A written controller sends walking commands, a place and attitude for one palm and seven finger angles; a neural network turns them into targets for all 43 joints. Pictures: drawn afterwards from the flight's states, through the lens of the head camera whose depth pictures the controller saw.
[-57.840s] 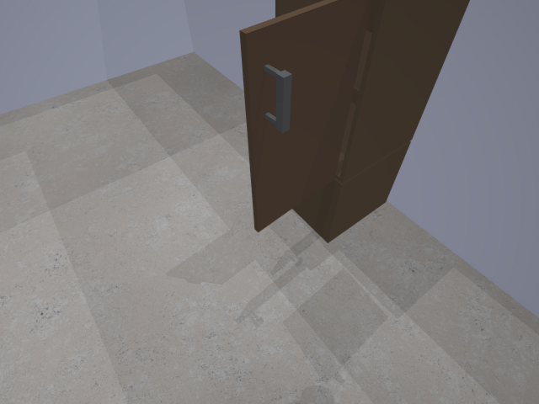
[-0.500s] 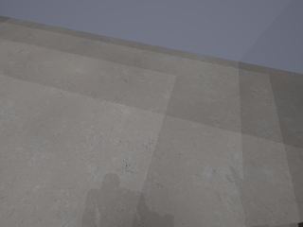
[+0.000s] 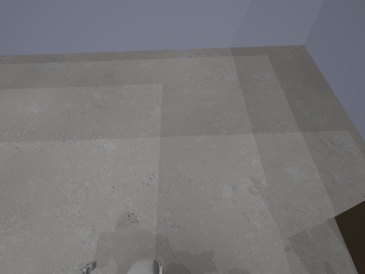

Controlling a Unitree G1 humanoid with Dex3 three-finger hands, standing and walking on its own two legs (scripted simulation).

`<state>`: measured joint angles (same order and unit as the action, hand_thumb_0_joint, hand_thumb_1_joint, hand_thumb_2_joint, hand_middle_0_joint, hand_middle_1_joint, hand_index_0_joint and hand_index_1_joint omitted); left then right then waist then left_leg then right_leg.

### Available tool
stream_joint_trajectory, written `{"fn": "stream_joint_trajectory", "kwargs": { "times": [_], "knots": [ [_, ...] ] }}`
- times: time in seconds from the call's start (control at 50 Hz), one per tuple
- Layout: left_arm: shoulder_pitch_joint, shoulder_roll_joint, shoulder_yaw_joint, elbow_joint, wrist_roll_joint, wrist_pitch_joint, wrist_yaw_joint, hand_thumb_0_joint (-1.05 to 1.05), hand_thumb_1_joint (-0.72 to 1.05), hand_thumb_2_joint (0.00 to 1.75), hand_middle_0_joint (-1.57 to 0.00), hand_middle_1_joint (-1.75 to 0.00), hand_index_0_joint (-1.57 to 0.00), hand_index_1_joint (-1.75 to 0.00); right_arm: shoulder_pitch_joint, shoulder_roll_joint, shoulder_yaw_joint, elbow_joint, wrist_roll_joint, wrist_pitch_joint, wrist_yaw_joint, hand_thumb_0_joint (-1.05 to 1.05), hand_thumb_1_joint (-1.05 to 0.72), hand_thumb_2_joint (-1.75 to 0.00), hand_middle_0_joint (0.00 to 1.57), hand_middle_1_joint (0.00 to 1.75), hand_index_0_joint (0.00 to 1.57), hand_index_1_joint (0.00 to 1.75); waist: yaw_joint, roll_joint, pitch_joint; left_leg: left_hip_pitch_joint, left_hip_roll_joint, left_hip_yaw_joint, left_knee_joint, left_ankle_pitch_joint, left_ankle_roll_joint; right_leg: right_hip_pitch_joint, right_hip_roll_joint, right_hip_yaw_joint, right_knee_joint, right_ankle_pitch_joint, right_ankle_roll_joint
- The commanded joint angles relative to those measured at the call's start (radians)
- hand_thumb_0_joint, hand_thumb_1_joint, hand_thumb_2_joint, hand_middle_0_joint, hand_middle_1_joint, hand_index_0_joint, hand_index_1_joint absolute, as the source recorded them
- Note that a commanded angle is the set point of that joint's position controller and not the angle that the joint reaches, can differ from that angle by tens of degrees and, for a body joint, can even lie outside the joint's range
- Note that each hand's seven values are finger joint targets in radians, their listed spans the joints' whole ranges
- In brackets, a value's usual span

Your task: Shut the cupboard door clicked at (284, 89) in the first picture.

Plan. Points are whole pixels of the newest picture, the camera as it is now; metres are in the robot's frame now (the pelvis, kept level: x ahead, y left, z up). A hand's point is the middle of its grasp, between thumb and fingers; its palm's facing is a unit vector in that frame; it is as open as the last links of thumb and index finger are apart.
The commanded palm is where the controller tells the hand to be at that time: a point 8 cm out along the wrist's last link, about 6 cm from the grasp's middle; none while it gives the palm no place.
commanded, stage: turn to face it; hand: left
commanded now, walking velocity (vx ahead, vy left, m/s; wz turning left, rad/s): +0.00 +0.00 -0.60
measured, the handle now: out of the picture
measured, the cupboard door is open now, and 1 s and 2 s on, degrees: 18 18 18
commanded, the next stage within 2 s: take the last steps up to it in 1.78 s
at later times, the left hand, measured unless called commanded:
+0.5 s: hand (120, 245) +0.20 +0.18 -0.16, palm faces -0.29 -0.92 -0.25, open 7.4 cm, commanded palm none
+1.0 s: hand (135, 226) +0.25 +0.15 -0.16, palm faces -0.52 -0.83 -0.20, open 7.4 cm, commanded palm none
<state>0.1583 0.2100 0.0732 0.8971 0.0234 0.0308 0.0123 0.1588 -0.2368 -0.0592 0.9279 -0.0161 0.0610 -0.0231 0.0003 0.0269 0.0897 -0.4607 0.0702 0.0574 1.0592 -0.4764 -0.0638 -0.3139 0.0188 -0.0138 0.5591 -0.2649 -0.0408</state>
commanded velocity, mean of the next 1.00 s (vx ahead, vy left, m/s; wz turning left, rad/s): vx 0.00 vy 0.00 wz -0.60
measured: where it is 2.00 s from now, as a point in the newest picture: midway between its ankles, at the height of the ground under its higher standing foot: outside the picture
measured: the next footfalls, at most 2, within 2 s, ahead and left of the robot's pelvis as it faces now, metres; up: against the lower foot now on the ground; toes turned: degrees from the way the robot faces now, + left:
left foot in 0.18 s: +0.08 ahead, +0.15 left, +0.00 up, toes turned -4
right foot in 0.50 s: +0.02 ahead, -0.11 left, +0.00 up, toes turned -21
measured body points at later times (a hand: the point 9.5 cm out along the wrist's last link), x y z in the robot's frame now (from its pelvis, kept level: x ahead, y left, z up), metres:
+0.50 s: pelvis +0.02 +0.01 -0.01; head +0.07 -0.01 +0.44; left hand +0.21 +0.23 -0.14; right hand -0.01 -0.26 -0.15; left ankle +0.04 +0.16 -0.73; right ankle -0.02 -0.09 -0.74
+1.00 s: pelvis +0.05 +0.03 +0.01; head +0.11 +0.02 +0.45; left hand +0.28 +0.20 -0.15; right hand -0.02 -0.22 -0.12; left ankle +0.12 +0.13 -0.73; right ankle -0.04 -0.06 -0.66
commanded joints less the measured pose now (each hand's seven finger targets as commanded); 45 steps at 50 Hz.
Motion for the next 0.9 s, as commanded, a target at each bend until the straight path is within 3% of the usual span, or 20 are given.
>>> {"fn": "stream_joint_trajectory", "kwargs": {
  "times": [0.0, 0.08, 0.12, 0.16, 0.18, 0.26, 0.38, 0.42, 0.44, 0.46, 0.48, 0.52, 0.6, 0.68, 0.74, 0.76, 0.78, 0.8, 0.84, 0.88],
  "knots": [
    [0.036, 0.206, 0.048, -0.065, 0.006, -0.016, 0.004, 0.0, 0.9, 0.9, -0.2, -0.3, -0.2, -0.3, 0.008, -0.047, -0.004, -0.105, 0.005, -0.028, 0.003, 0.0, -0.9, -0.9, 0.2, 0.3, 0.2, 0.3, 0.015, -0.15, -0.15, -0.013, -0.017, -0.023, -0.153, 0.044, -0.013, 0.156, -0.241, 0.285, -0.168, 0.464, -0.154],
    [0.008, 0.215, 0.053, -0.077, 0.003, -0.007, -0.002, 0.0, 0.9, 0.9, -0.2, -0.3, -0.2, -0.3, 0.049, -0.058, -0.004, -0.11, 0.011, -0.041, -0.003, 0.0, -0.9, -0.9, 0.2, 0.3, 0.2, 0.3, -0.008, -0.173, -0.16, 0.12, -0.042, -0.02, -0.402, 0.124, -0.004, 0.101, -0.207, 0.322, -0.121, 0.428, -0.117],
    [-0.033, 0.188, 0.045, -0.094, -0.007, 0.0, -0.007, 0.0, 0.9, 0.9, -0.2, -0.3, -0.2, -0.3, 0.129, -0.098, -0.008, -0.088, 0.008, -0.057, -0.008, 0.0, -0.9, -0.9, 0.2, 0.3, 0.2, 0.3, -0.051, -0.118, -0.178, 0.318, 0.002, -0.046, -0.637, 0.266, 0.015, -0.028, -0.134, 0.278, -0.042, 0.289, -0.036],
    [-0.008, 0.112, 0.026, -0.134, -0.015, 0.003, -0.023, 0.0, 0.9, 0.9, -0.2, -0.3, -0.2, -0.3, 0.159, -0.25, -0.034, -0.112, -0.016, -0.064, -0.016, 0.0, -0.9, -0.9, 0.2, 0.3, 0.2, 0.3, -0.055, 0.285, -0.17, 0.396, 0.403, -0.426, -0.784, 0.438, 0.213, -0.258, 0.05, 0.033, 0.346, -0.351, 0.064],
    [-0.04, 0.144, 0.03, -0.134, -0.001, 0.006, -0.029, 0.0, 0.9, 0.9, -0.2, -0.3, -0.2, -0.3, 0.154, -0.24, -0.03, -0.109, -0.022, -0.067, -0.019, 0.0, -0.9, -0.9, 0.2, 0.3, 0.2, 0.3, -0.064, 0.208, -0.149, 0.34, 0.42, -0.428, -0.774, 0.487, 0.259, -0.258, 0.012, 0.066, 0.519, -0.36, 0.068],
    [-0.029, 0.108, 0.03, -0.111, -0.006, 0.02, -0.052, 0.0, 0.9, 0.9, -0.2, -0.3, -0.2, -0.3, 0.046, -0.178, -0.015, -0.137, -0.023, -0.067, -0.02, 0.0, -0.9, -0.9, 0.2, 0.3, 0.2, 0.3, -0.004, 0.16, -0.124, 0.335, 0.273, -0.114, -0.684, 0.708, 0.201, -0.228, -0.039, 0.006, 0.525, -0.242, 0.095],
    [-0.049, 0.088, 0.018, -0.12, -0.006, 0.014, -0.057, 0.0, 0.9, 0.9, -0.2, -0.3, -0.2, -0.3, 0.109, -0.208, -0.035, -0.099, -0.018, -0.056, -0.01, 0.0, -0.9, -0.9, 0.2, 0.3, 0.2, 0.3, -0.036, 0.203, -0.141, 0.339, 0.273, -0.019, -0.611, 0.681, 0.17, -0.041, -0.006, -0.085, 0.169, -0.158, 0.069],
    [0.021, 0.109, 0.025, -0.101, -0.006, 0.007, -0.054, 0.0, 0.9, 0.9, -0.2, -0.3, -0.2, -0.3, 0.079, -0.215, -0.04, -0.102, -0.011, -0.051, -0.005, 0.0, -0.9, -0.9, 0.2, 0.3, 0.2, 0.3, 0.007, 0.169, -0.151, 0.265, 0.259, 0.019, -0.523, 0.575, 0.119, 0.108, -0.001, -0.092, -0.029, 0.013, 0.051],
    [0.078, 0.156, 0.035, -0.084, 0.0, 0.0, -0.047, 0.0, 0.9, 0.9, -0.2, -0.3, -0.2, -0.3, 0.071, -0.195, -0.041, -0.112, -0.004, -0.048, 0.002, 0.0, -0.9, -0.9, 0.2, 0.3, 0.2, 0.3, 0.034, 0.074, -0.162, 0.17, 0.217, 0.057, -0.413, 0.46, 0.071, 0.234, -0.049, -0.025, -0.133, 0.114, 0.025],
    [0.125, 0.262, 0.055, -0.07, 0.009, -0.013, -0.034, 0.0, 0.9, 0.9, -0.2, -0.3, -0.2, -0.3, 0.057, -0.118, -0.025, -0.145, 0.004, -0.045, 0.007, 0.0, -0.9, -0.9, 0.2, 0.3, 0.2, 0.3, 0.06, -0.23, -0.175, -0.062, 0.078, 0.15, -0.197, 0.079, 0.002, 0.376, -0.298, 0.3, -0.227, 0.322, -0.064],
    [0.168, 0.313, 0.057, -0.057, -0.004, -0.013, -0.022, 0.0, 0.9, 0.9, -0.2, -0.3, -0.2, -0.3, -0.014, -0.11, -0.012, -0.179, 0.004, -0.034, 0.004, 0.0, -0.9, -0.9, 0.2, 0.3, 0.2, 0.3, 0.097, -0.286, -0.143, -0.143, 0.011, 0.043, -0.003, -0.175, -0.008, 0.287, -0.419, 0.429, -0.24, 0.479, -0.166],
    [0.086, 0.266, 0.057, -0.071, 0.0, -0.01, -0.003, 0.0, 0.9, 0.9, -0.2, -0.3, -0.2, -0.3, -0.027, -0.117, -0.014, -0.163, 0.005, -0.029, -0.008, 0.0, -0.9, -0.9, 0.2, 0.3, 0.2, 0.3, 0.054, -0.295, -0.11, -0.221, 0.034, -0.075, 0.121, -0.08, -0.004, 0.243, -0.347, 0.424, -0.239, 0.357, -0.189],
    [0.003, 0.219, 0.039, -0.094, 0.001, -0.013, -0.001, 0.0, 0.9, 0.9, -0.2, -0.3, -0.2, -0.3, 0.033, -0.091, -0.008, -0.118, 0.004, -0.032, 0.004, 0.0, -0.9, -0.9, 0.2, 0.3, 0.2, 0.3, 0.001, -0.174, -0.159, -0.069, 0.02, -0.028, -0.033, 0.041, -0.023, 0.189, -0.246, 0.245, -0.16, 0.475, -0.146],
    [0.016, 0.239, 0.046, -0.083, 0.006, -0.008, -0.004, 0.0, 0.9, 0.9, -0.2, -0.3, -0.2, -0.3, 0.03, -0.079, -0.007, -0.131, 0.01, -0.037, 0.003, 0.0, -0.9, -0.9, 0.2, 0.3, 0.2, 0.3, 0.008, -0.181, -0.144, 0.019, -0.022, -0.013, -0.245, 0.049, -0.016, 0.143, -0.234, 0.307, -0.147, 0.447, -0.145],
    [-0.021, 0.223, 0.044, -0.083, -0.001, -0.001, -0.006, 0.0, 0.9, 0.9, -0.2, -0.3, -0.2, -0.3, 0.103, -0.084, -0.008, -0.11, 0.013, -0.047, -0.003, 0.0, -0.9, -0.9, 0.2, 0.3, 0.2, 0.3, -0.035, -0.186, -0.15, 0.195, -0.04, -0.016, -0.501, 0.203, -0.005, 0.044, -0.185, 0.325, -0.09, 0.367, -0.083],
    [-0.037, 0.2, 0.039, -0.097, -0.008, 0.005, -0.008, 0.0, 0.9, 0.9, -0.2, -0.3, -0.2, -0.3, 0.156, -0.117, -0.012, -0.097, 0.009, -0.057, -0.007, 0.0, -0.9, -0.9, 0.2, 0.3, 0.2, 0.3, -0.06, -0.111, -0.167, 0.313, 0.002, -0.045, -0.628, 0.267, 0.01, -0.04, -0.134, 0.287, -0.034, 0.253, -0.038],
    [0.005, 0.133, 0.028, -0.113, -0.017, 0.012, -0.016, 0.0, 0.9, 0.9, -0.2, -0.3, -0.2, -0.3, 0.169, -0.206, -0.025, -0.097, -0.008, -0.067, -0.011, 0.0, -0.9, -0.9, 0.2, 0.3, 0.2, 0.3, -0.049, 0.154, -0.18, 0.413, 0.211, -0.268, -0.725, 0.33, 0.088, -0.191, 0.008, 0.175, 0.13, -0.032, 0.025],
    [0.012, 0.12, 0.021, -0.131, -0.015, 0.009, -0.023, 0.0, 0.9, 0.9, -0.2, -0.3, -0.2, -0.3, 0.186, -0.269, -0.035, -0.113, -0.015, -0.064, -0.015, 0.0, -0.9, -0.9, 0.2, 0.3, 0.2, 0.3, -0.055, 0.288, -0.174, 0.394, 0.411, -0.427, -0.778, 0.409, 0.206, -0.255, 0.049, 0.04, 0.381, -0.375, 0.061],
    [-0.012, 0.151, 0.035, -0.117, 0.003, 0.014, -0.034, 0.0, 0.9, 0.9, -0.2, -0.3, -0.2, -0.3, 0.119, -0.229, -0.022, -0.127, -0.02, -0.072, -0.017, 0.0, -0.9, -0.9, 0.2, 0.3, 0.2, 0.3, -0.025, 0.199, -0.127, 0.275, 0.38, -0.373, -0.776, 0.387, 0.226, -0.263, -0.015, 0.071, 0.615, -0.314, 0.071],
    [-0.016, 0.132, 0.037, -0.103, -0.002, 0.02, -0.048, 0.0, 0.9, 0.9, -0.2, -0.3, -0.2, -0.3, 0.055, -0.186, -0.014, -0.141, -0.022, -0.07, -0.018, 0.0, -0.9, -0.9, 0.2, 0.3, 0.2, 0.3, -0.001, 0.15, -0.09, 0.271, 0.302, -0.184, -0.743, 0.509, 0.2, -0.255, -0.044, 0.041, 0.619, -0.229, 0.088]
  ]
}}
